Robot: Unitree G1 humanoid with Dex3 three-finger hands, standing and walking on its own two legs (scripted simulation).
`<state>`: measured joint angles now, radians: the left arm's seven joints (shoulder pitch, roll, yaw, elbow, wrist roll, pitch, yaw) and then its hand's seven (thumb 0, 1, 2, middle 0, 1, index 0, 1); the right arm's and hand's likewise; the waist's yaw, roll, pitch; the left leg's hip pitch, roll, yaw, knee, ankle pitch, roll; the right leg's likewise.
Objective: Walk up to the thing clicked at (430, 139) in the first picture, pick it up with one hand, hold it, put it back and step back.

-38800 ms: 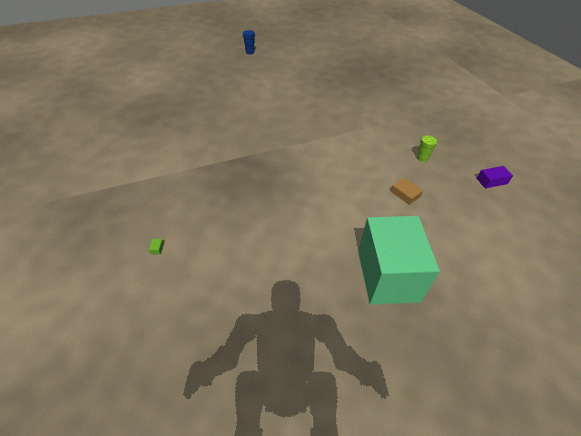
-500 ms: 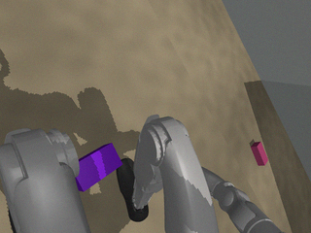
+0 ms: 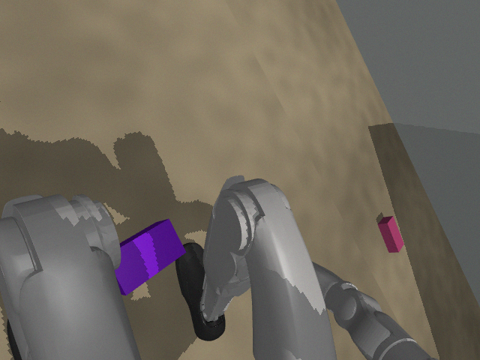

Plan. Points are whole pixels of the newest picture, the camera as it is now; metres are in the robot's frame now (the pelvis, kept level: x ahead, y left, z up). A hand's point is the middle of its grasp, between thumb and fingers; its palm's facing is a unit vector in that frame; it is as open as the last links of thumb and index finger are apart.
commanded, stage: open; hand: left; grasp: from the side
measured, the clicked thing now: out of the picture +0.37 +0.36 -0.21
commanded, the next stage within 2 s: withdraw in 0.28 s
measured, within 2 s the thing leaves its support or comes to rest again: neither
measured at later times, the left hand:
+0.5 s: hand out of the picture +0.37 +0.36 -0.18, palm faces +0.62 -0.78 -0.01, open 16.2 cm
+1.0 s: hand out of the picture +0.26 +0.43 -0.09, palm faces +0.52 -0.82 -0.23, open 17.4 cm
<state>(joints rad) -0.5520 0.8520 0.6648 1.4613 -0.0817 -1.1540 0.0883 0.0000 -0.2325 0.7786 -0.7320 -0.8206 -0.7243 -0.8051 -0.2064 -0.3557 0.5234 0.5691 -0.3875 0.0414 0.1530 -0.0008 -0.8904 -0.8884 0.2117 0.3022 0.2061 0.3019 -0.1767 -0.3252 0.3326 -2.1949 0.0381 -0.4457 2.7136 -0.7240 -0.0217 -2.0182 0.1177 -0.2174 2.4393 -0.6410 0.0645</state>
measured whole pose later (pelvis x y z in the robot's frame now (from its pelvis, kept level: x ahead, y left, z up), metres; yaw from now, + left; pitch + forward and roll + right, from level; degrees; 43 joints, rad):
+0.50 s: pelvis +0.00 +0.00 +0.00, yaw +0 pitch +9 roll -18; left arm -0.55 0.86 0.65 1.46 -0.10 -1.15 0.07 -0.01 -0.44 0.20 -0.20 -0.17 -0.20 -0.17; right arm -0.22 -0.36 0.52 0.55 -0.38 0.05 0.15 0.00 -0.89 -0.89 0.21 0.30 0.21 0.30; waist -0.17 -0.31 0.32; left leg -2.20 0.04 -0.44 2.70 -0.72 -0.02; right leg -2.03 0.12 -0.22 2.43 -0.63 0.07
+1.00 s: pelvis +0.00 -0.01 +0.04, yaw +5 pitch +20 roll -15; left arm -0.32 0.74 0.63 1.00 -0.04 -0.63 -0.16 -0.02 -0.53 0.08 -0.07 -0.05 -0.07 -0.05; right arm -0.06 -0.31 0.21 0.60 -0.13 0.07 0.10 0.00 -0.90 -0.90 0.21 0.30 0.21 0.30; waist -0.06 -0.15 0.05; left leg -2.23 0.05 -0.28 2.52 -0.68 0.01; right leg -2.06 0.04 -0.13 2.34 -0.67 0.04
